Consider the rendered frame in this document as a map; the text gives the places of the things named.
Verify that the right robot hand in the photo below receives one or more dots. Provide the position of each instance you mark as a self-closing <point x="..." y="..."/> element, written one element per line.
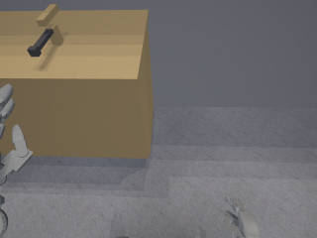
<point x="243" y="226"/>

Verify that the counter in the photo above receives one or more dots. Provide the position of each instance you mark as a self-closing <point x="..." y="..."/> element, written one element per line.
<point x="90" y="92"/>

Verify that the tap lever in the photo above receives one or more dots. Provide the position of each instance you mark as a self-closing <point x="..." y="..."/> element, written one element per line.
<point x="35" y="50"/>

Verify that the left robot hand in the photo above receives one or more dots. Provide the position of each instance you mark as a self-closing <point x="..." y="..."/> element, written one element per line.
<point x="16" y="159"/>

